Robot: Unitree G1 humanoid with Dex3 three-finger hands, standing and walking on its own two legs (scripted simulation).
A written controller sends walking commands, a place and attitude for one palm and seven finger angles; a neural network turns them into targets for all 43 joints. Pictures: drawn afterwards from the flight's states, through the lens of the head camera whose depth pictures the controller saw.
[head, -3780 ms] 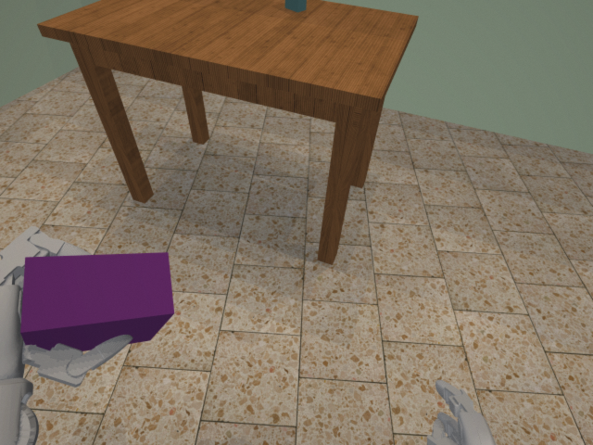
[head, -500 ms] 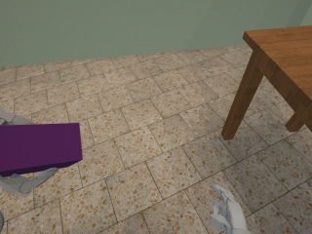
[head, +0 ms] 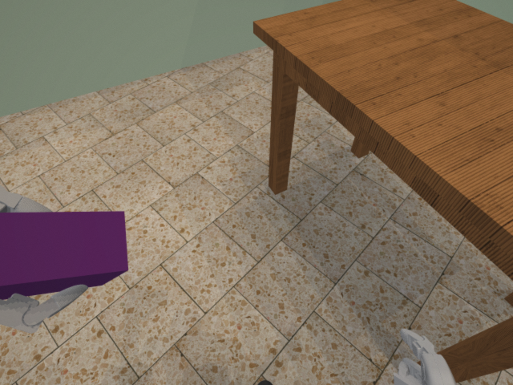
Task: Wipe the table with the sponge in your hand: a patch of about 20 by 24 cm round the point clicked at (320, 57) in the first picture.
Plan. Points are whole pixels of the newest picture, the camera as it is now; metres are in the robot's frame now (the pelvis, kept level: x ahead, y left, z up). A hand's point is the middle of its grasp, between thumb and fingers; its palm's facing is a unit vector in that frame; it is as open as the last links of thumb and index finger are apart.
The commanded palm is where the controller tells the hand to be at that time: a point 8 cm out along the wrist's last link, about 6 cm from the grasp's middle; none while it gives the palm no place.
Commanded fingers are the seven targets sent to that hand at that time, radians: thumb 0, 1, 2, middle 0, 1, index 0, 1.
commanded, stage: turn to face it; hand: left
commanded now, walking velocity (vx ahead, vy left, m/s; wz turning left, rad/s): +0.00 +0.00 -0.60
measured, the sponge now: (74, 255) +0.23 +0.22 +0.16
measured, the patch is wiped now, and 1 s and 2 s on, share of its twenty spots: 0.00 0.00 0.00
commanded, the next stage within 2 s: none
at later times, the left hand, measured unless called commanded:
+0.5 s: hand (203, 283) +0.21 +0.07 +0.16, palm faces +0.01 -0.85 -0.52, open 10.6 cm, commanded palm +0.15 +0.15 +0.18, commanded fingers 0.00 0.10 1.30 -1.20 -1.60 -1.20 -1.60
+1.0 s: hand (274, 343) +0.15 -0.01 +0.16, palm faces -0.11 -0.88 -0.46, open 10.6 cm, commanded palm +0.13 +0.05 +0.18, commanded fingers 0.00 0.10 1.30 -1.20 -1.60 -1.20 -1.60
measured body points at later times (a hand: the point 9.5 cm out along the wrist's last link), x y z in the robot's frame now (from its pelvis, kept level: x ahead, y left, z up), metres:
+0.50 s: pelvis -0.09 -0.06 -0.01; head -0.03 -0.11 +0.43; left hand +0.20 +0.12 +0.19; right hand +0.01 -0.34 -0.12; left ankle -0.06 +0.10 -0.66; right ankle -0.05 -0.14 -0.74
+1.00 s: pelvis -0.16 -0.08 -0.01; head -0.15 -0.11 +0.44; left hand +0.15 +0.04 +0.19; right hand -0.12 -0.33 -0.11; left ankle -0.07 +0.08 -0.74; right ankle -0.20 -0.17 -0.72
